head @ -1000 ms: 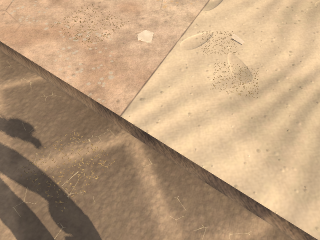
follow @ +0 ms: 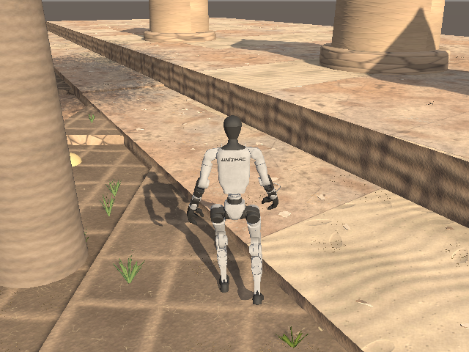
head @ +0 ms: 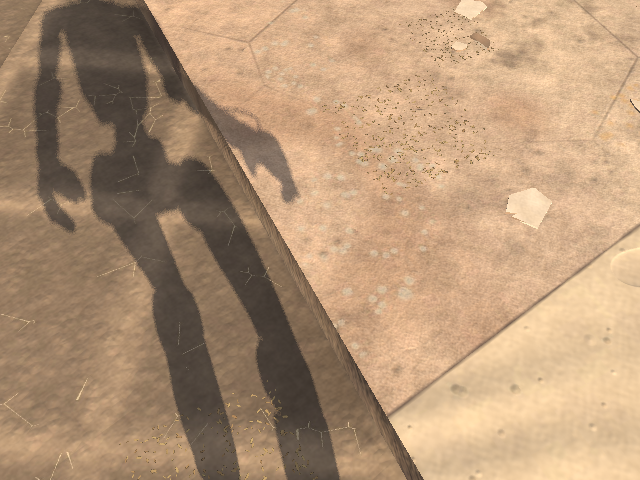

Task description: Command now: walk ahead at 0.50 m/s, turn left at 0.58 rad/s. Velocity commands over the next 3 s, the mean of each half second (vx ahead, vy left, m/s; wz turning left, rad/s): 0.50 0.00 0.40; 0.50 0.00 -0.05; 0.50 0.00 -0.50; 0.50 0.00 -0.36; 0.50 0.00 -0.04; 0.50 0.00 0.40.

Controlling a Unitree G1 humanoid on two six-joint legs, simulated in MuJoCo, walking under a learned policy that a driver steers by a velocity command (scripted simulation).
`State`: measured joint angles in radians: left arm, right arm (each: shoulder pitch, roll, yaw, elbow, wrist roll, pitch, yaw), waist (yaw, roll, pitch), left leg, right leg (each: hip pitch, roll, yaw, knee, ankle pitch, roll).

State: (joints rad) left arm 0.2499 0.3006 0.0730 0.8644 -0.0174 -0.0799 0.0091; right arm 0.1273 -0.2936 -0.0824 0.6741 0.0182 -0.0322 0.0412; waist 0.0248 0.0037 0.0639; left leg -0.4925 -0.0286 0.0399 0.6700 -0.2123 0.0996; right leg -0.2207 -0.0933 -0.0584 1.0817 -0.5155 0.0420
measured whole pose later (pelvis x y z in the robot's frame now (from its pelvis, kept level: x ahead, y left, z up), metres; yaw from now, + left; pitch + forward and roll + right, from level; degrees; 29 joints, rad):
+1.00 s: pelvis +0.53 +0.11 +0.01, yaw +7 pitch +2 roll +0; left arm 0.43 0.27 0.06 0.92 -0.03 -0.05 0.01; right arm 0.09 -0.23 -0.07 0.64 -0.01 -0.07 0.02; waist 0.06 -0.02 0.03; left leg -0.45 0.00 0.04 0.57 -0.16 0.02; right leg -0.20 -0.03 0.10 1.03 -0.51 0.01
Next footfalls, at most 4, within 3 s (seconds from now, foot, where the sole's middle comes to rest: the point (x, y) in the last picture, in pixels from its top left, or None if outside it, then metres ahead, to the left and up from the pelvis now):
0.42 right None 0.39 -0.09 -0.75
0.94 left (222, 375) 0.64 0.24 -0.75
1.46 right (333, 244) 0.93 0.01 -0.65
2.02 left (307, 121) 1.34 0.09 -0.65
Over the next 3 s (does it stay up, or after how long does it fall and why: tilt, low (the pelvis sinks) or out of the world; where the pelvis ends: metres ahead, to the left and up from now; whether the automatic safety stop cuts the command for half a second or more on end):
stays up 1.64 -0.13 0.12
